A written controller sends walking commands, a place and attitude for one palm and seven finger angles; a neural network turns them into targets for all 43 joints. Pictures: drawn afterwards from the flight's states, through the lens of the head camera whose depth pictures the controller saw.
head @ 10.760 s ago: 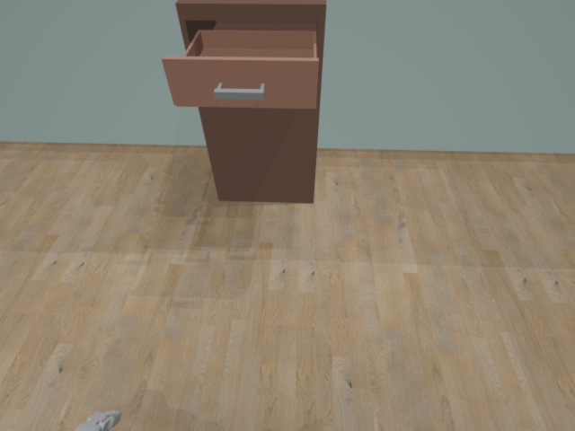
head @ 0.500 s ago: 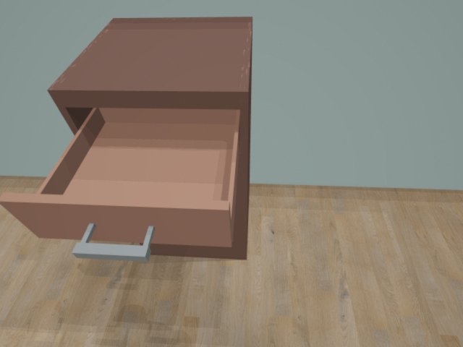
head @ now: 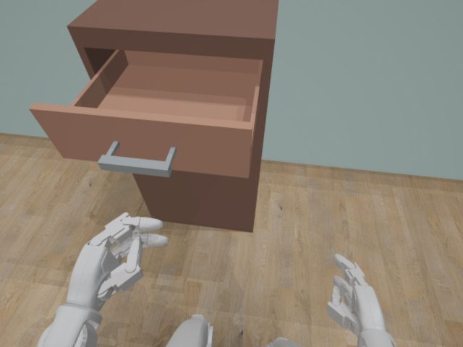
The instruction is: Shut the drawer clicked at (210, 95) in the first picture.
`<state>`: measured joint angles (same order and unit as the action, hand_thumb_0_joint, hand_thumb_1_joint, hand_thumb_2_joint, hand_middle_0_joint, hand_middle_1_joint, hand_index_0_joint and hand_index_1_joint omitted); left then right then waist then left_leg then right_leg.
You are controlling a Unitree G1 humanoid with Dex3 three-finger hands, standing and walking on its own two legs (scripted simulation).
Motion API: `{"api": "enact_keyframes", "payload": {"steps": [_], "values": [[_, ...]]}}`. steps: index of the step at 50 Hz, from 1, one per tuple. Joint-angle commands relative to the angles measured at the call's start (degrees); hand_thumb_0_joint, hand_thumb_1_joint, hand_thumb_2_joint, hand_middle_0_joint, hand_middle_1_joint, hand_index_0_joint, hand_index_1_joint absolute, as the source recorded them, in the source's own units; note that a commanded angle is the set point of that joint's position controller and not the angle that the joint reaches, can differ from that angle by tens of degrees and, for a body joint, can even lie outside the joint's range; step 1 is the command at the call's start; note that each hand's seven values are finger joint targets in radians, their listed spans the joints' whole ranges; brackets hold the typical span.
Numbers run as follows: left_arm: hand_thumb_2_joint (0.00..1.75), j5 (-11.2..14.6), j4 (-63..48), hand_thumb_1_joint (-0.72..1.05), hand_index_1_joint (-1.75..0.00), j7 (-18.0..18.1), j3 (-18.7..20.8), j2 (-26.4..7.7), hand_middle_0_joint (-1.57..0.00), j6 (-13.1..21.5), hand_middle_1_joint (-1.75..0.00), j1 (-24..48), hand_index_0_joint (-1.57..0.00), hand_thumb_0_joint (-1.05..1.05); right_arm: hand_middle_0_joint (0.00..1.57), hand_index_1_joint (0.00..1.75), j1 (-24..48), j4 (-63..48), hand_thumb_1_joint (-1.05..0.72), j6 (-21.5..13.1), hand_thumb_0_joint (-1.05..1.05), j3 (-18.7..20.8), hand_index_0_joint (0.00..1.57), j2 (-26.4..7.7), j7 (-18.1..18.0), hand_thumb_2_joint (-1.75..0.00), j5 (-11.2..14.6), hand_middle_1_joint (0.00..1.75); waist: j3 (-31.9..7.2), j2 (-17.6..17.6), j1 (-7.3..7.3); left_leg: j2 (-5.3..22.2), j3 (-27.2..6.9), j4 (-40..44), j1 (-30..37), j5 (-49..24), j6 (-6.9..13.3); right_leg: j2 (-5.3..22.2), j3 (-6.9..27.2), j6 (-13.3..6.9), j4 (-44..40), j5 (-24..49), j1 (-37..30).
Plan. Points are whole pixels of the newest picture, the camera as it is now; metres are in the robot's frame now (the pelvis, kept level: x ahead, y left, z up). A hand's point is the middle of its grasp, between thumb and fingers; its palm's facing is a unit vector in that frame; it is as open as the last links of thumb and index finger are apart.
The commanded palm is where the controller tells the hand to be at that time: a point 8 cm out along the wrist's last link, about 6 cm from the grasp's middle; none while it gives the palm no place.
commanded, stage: raise the hand and make a fist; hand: left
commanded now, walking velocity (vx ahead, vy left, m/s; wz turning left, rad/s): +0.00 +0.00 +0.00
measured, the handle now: (139, 157) +0.44 +0.22 +0.07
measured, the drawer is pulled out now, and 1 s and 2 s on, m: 0.24 0.24 0.24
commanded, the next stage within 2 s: bring the fist close to the handle in 1.28 s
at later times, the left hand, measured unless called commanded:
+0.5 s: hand (112, 257) +0.21 +0.18 +0.12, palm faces -0.05 -1.00 -0.05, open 3.1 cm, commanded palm +0.18 +0.24 +0.13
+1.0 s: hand (86, 249) +0.20 +0.19 +0.16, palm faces -0.03 -1.00 -0.09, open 3.3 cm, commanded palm +0.17 +0.25 +0.17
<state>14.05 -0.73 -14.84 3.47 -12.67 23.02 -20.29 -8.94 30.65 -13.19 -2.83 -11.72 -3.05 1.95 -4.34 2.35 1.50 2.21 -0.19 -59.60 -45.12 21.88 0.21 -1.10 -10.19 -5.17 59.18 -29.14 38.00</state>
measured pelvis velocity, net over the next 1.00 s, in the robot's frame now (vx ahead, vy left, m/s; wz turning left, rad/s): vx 0.03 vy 0.03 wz -0.01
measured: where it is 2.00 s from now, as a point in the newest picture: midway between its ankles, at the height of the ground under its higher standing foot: outside the picture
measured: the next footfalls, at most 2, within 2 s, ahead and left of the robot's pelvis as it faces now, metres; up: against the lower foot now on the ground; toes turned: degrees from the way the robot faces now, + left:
none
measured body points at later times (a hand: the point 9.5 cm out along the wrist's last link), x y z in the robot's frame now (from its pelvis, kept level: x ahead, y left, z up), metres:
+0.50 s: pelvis +0.04 +0.03 +0.03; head +0.06 +0.03 +0.48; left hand +0.21 +0.24 +0.12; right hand +0.23 -0.21 -0.03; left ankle +0.08 +0.12 -0.67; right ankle +0.02 -0.06 -0.67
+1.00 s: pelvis +0.03 +0.03 +0.05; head +0.02 +0.01 +0.50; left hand +0.20 +0.25 +0.17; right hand +0.22 -0.19 -0.01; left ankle +0.08 +0.12 -0.67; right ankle +0.02 -0.06 -0.67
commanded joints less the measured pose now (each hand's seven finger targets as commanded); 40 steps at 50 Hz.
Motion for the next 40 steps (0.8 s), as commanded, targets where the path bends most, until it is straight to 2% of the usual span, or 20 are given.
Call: {"api": "enact_keyframes", "payload": {"steps": [1, 2, 5, 7, 8, 10, 13, 16, 18, 20, 22, 23, 25, 27, 31, 32, 36, 37, 38, 40], "values": [[0.9, 1.1, -14.9, 0.9, -0.99, -0.2, 2.3, -5.8, -0.84, -4.8, -0.99, 2.5, -0.84, 0.0, 0.2, 0.3, 1.4, -10.2, -0.9, -3.3, 0.0, 3.5, 0.2, -8.4, -1.8, -0.9, 0.7, 0.3, -8.7, -1.8, -1.68, -1.6, -1.7, 11.2, 10.5, 1.2, 2.3, 3.2, 15.9, 4.9, -23.4, -6.5, -5.3], [0.9, 1.1, -12.8, 0.9, -1.01, 1.0, 5.1, -7.2, -0.86, -5.9, -1.01, 1.2, -0.86, 0.0, 0.2, 0.3, 2.1, -9.4, -0.9, -3.1, 0.0, 3.4, 0.2, -8.3, -1.8, -0.9, 0.5, 0.3, -7.6, -4.2, -1.11, -1.5, -2.1, 11.6, 9.8, 0.8, 2.1, 3.0, 15.5, 5.1, -23.5, -5.8, -6.0], [0.9, 2.2, -15.0, 0.9, -1.08, 3.9, 7.3, -5.5, -0.92, -5.7, -1.08, -1.2, -0.92, 0.0, 0.2, 0.3, 2.3, -8.8, -0.9, -3.1, 0.0, 3.4, 0.2, -7.3, -1.6, -0.9, 0.2, 0.3, -5.9, -5.8, -0.36, -1.6, -2.0, 13.2, 10.3, -1.9, 1.5, 3.5, 14.7, 5.5, -23.3, 0.0, -8.0], [0.9, 1.4, -15.7, 0.9, -1.12, 5.6, 9.9, -7.0, -0.96, -4.8, -1.12, -5.8, -0.96, 0.0, 0.2, 0.3, 2.4, -8.1, -0.9, -3.2, 0.0, 4.1, 0.2, -7.2, -1.2, -0.9, 0.0, 0.3, -6.9, -4.9, 1.15, -1.4, -1.7, 14.3, 12.4, -5.3, 1.6, 2.8, 12.7, 5.2, -21.5, 6.0, -9.6], [0.9, 0.9, -18.5, 0.9, -1.14, 5.8, 8.3, -5.7, -0.98, -3.9, -1.14, -7.0, -0.98, 0.0, 0.2, 0.3, 1.7, -8.5, -0.9, -3.4, 0.0, 4.1, 0.2, -7.1, -0.7, -0.9, -0.1, 0.3, -8.2, -2.2, 1.04, -1.6, -1.4, 14.8, 14.1, -7.6, 1.7, 2.6, 11.5, 4.9, -20.3, 9.9, -10.1], [0.9, 0.1, -20.5, 0.9, -1.19, 5.8, 7.3, -4.9, -1.02, -2.7, -1.19, -12.0, -1.02, 0.0, 0.2, 0.3, 1.4, -8.3, -0.9, -3.8, 0.0, 4.7, 0.2, -7.0, 0.0, -0.9, -0.3, 0.3, -9.5, -0.1, 0.96, -1.6, -0.7, 15.2, 16.5, -10.8, 1.8, 2.1, 9.4, 4.8, -18.3, 16.3, -10.5], [0.9, -0.2, -23.1, 0.9, -1.25, 4.3, 3.9, -3.6, -1.08, -1.3, -1.25, -11.4, -1.08, 0.0, 0.2, 0.3, 1.1, -8.2, -0.9, -4.6, 0.0, 4.8, 0.2, -7.8, 0.5, -0.9, -0.3, 0.3, -7.1, -2.3, -1.04, -1.6, -1.1, 15.3, 16.7, -10.7, 2.2, 1.6, 8.3, 4.9, -18.3, 16.5, -8.4], [0.9, 0.4, -27.5, 0.9, -1.32, 3.2, 1.4, -2.3, -1.14, 0.1, -1.32, -12.4, -1.14, 0.0, 0.2, 0.3, -0.1, -8.5, -0.9, -6.2, 0.0, 5.0, 0.2, -8.3, 0.7, -0.9, -0.1, 0.3, -9.0, 0.5, -1.8, -1.4, -1.5, 15.5, 19.7, -10.3, 2.2, 1.2, 7.1, 4.6, -18.1, 15.1, -7.3], [0.9, 0.5, -28.1, 0.9, -1.36, 3.6, 2.7, -3.7, -1.18, -0.1, -1.36, -12.2, -1.18, 0.0, 0.2, 0.3, -0.3, -8.1, -0.9, -6.4, 0.0, 5.4, 0.2, -8.6, 0.5, -0.9, 0.0, 0.3, -8.4, -2.0, -1.99, -1.3, -1.9, 15.9, 20.0, -9.9, 2.3, 0.9, 6.9, 4.6, -18.4, 14.6, -7.0], [0.9, 0.3, -29.7, 0.9, -1.4, 4.2, 3.7, -4.1, -1.22, -0.3, -1.4, -14.0, -1.22, 0.0, 0.2, 0.3, -0.4, -8.5, -0.9, -6.6, 0.0, 5.4, 0.2, -8.5, 0.6, -0.9, 0.0, 0.3, -9.8, -1.3, -1.2, -1.4, -2.2, 16.5, 20.8, -10.6, 2.1, 0.9, 6.4, 4.4, -18.0, 15.0, -8.0], [0.9, -0.6, -30.0, 0.9, -1.45, 5.4, 5.4, -5.7, -1.26, -1.2, -1.45, -15.0, -1.26, 0.0, 0.2, 0.3, 0.3, -8.3, -0.9, -5.9, 0.0, 5.5, 0.2, -8.4, 0.6, -0.9, 0.1, 0.3, -9.1, -0.3, -0.69, -1.1, -2.2, 17.1, 21.7, -11.1, 2.1, 0.7, 6.0, 4.2, -17.9, 15.2, -8.1], [0.9, -0.6, -30.9, 0.9, -1.47, 5.5, 3.7, -3.7, -1.28, -1.8, -1.47, -15.3, -1.28, 0.0, 0.2, 0.3, 0.0, -8.9, -0.9, -5.6, 0.0, 5.2, 0.2, -8.0, 0.7, -0.9, 0.1, 0.3, -9.0, 0.2, -0.77, -1.1, -2.3, 17.6, 22.4, -11.6, 2.0, 0.8, 5.5, 4.2, -17.7, 15.9, -8.4], [0.9, -0.4, -31.5, 0.9, -1.51, 5.5, 4.1, -3.7, -1.32, -3.1, -1.51, -15.8, -1.32, 0.0, 0.2, 0.3, 0.5, -9.3, -0.9, -5.0, 0.0, 5.0, 0.2, -7.9, 0.7, -0.9, 0.4, 0.3, -8.0, 0.8, -0.56, -0.9, -2.4, 18.3, 22.7, -11.9, 1.8, 0.7, 5.2, 4.1, -18.1, 16.2, -8.9], [0.9, -0.7, -31.9, 0.9, -1.56, 5.1, 3.6, -4.3, -1.36, -4.7, -1.56, -14.3, -1.36, 0.0, 0.2, 0.3, 1.4, -9.4, -0.9, -4.3, 0.0, 4.6, 0.2, -8.2, 0.7, -0.9, 0.4, 0.3, -6.4, -0.6, -1.05, -0.7, -2.5, 18.7, 22.8, -11.6, 2.1, 0.7, 5.4, 4.2, -19.0, 16.4, -9.2], [0.9, -0.3, -35.2, 0.9, -1.6, 3.3, 1.2, -2.7, -1.4, -7.2, -1.6, -15.1, -1.4, 0.0, 0.2, 0.3, 1.5, -10.5, -0.9, -4.6, 0.0, 3.8, 0.2, -7.8, 0.8, -0.9, 0.7, 0.3, -6.7, 1.6, -0.76, -0.5, -2.9, 19.8, 25.2, -12.7, 1.9, 0.7, 4.9, 4.2, -19.7, 17.1, -10.2], [0.9, -0.5, -34.0, 0.9, -1.6, 3.4, 2.2, -3.8, -1.4, -8.2, -1.6, -15.4, -1.4, 0.0, 0.2, 0.3, 2.1, -10.0, -0.9, -4.4, 0.0, 3.6, 0.2, -7.8, 0.8, -0.9, 0.6, 0.3, -5.3, 0.0, -0.77, -0.5, -3.1, 20.0, 24.5, -12.2, 2.0, 0.6, 5.1, 4.2, -20.4, 17.0, -10.4], [0.9, 0.1, -36.2, 0.9, -1.6, 3.2, 4.1, -5.1, -1.4, -10.4, -1.6, -14.9, -1.4, 0.0, 0.2, 0.3, 2.5, -10.5, -0.9, -4.0, 0.0, 3.2, 0.2, -7.6, 0.6, -0.9, 0.8, 0.3, -4.3, -0.8, -0.28, -0.5, -3.3, 21.8, 24.8, -9.9, 1.8, 0.5, 4.8, 4.2, -21.7, 15.2, -11.5], [0.9, -0.2, -34.8, 0.9, -1.6, 3.8, 6.0, -6.6, -1.4, -11.0, -1.6, -14.1, -1.4, 0.0, 0.2, 0.3, 3.1, -9.8, -0.9, -3.7, 0.0, 3.1, 0.2, -7.7, 0.4, -0.9, 0.9, 0.3, -2.4, -1.4, -0.18, -0.4, -3.5, 22.4, 24.2, -8.5, 1.8, 0.3, 4.8, 4.0, -22.5, 13.8, -11.5], [0.9, 0.1, -36.5, 0.9, -1.6, 3.6, 4.3, -4.8, -1.4, -11.1, -1.6, -13.3, -1.4, 0.0, 0.2, 0.3, 2.9, -10.3, -0.9, -3.7, 0.0, 2.8, 0.2, -7.5, 0.4, -0.9, 1.0, 0.3, -2.7, -0.3, -0.42, -0.5, -3.4, 22.9, 25.1, -7.9, 1.8, 0.3, 4.7, 4.1, -22.7, 13.1, -11.6], [0.9, 0.5, -37.6, 0.9, -1.6, 3.8, 5.2, -5.3, -1.4, -11.3, -1.6, -12.8, -1.4, 0.0, 0.2, 0.3, 2.9, -10.3, -0.9, -4.0, 0.0, 2.5, 0.2, -7.4, 0.3, -0.9, 1.1, 0.3, -3.2, 1.0, -0.11, -0.4, -3.7, 23.8, 25.8, -6.8, 1.6, 0.4, 4.7, 3.9, -23.3, 11.6, -12.2]]}}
